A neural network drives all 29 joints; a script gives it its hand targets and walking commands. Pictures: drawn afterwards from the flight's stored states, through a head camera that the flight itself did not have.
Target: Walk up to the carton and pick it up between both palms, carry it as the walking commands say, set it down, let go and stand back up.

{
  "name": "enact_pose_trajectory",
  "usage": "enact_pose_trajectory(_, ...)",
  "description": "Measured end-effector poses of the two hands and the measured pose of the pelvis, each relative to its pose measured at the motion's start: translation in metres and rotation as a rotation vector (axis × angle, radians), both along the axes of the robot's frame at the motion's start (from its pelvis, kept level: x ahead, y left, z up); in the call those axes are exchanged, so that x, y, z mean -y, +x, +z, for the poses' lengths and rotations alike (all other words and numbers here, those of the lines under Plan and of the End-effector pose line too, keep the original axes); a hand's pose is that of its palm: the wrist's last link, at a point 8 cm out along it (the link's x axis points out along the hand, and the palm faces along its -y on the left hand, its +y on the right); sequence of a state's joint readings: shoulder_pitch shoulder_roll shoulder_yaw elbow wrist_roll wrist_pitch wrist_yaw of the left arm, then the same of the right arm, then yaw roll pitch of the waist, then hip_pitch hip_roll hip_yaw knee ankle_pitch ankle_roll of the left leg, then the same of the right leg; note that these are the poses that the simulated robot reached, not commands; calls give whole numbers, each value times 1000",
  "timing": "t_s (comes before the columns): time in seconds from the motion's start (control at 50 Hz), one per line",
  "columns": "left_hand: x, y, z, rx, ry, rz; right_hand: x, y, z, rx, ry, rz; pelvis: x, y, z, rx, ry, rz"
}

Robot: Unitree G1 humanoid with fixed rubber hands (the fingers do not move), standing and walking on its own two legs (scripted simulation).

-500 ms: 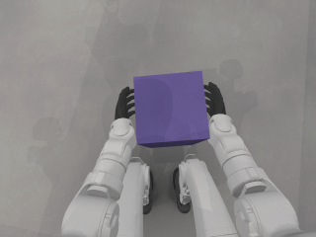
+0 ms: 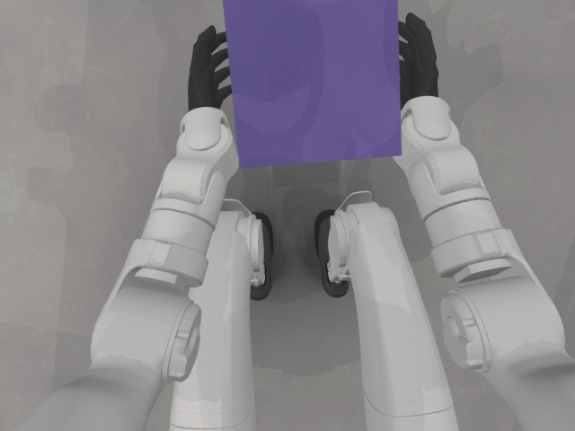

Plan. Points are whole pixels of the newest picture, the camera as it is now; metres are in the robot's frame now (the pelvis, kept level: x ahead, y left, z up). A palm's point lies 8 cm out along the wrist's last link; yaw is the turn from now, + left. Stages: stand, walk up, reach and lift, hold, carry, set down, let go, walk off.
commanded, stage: set down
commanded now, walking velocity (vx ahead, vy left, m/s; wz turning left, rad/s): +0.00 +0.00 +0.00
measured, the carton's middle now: (310, 104) +0.46 -0.03 -0.21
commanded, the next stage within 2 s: none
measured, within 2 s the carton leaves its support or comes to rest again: neither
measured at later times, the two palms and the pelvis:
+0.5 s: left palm (217, 74) +0.51 +0.10 -0.23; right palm (397, 71) +0.50 -0.15 -0.23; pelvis -0.02 +0.01 -0.10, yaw +0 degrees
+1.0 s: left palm (228, 64) +0.54 +0.09 -0.30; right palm (388, 61) +0.53 -0.15 -0.29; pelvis +0.00 +0.01 -0.15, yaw +0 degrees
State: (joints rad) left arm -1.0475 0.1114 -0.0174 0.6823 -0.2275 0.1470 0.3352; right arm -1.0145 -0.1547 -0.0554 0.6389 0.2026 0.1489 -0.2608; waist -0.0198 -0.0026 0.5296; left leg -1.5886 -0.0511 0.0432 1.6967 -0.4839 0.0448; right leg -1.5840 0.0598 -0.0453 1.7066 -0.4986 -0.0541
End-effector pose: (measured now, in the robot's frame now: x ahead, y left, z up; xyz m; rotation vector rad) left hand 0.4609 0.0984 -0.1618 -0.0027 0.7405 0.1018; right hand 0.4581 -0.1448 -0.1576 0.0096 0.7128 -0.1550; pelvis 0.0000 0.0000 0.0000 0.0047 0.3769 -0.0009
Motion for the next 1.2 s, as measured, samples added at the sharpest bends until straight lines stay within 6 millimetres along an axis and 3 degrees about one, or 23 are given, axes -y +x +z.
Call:
enact_pose_trajectory(0.1, -2, 2, -8, -25, 0, 1, -2, 2, -9, -26, 4, -12, 0, -5, -13, 7, 11, -13)
enact_pose_trajectory(0.3, 1, 35, -22, 26, -11, -4, 0, 31, -22, 29, -3, -29, -3, -18, -59, 28, -10, 3)
enact_pose_trajectory(0.64, 1, 54, -95, -24, 17, -34, 0, 44, -100, -19, 11, -38, -10, -15, -123, -20, -32, 10)
enact_pose_trajectory(0.76, 3, 60, -114, -42, 31, -49, 2, 55, -115, -37, -3, -24, -10, -12, -135, -38, -33, 10)
enact_pose_trajectory(0.98, 9, 79, -133, -54, 59, -78, 8, 71, -135, -51, -43, 15, -9, -5, -146, -71, -19, 4)
enact_pose_trajectory(1.2, 12, 78, -137, -50, 63, -77, 10, 70, -140, -48, -33, 12, -7, -1, -148, -69, 9, -30)
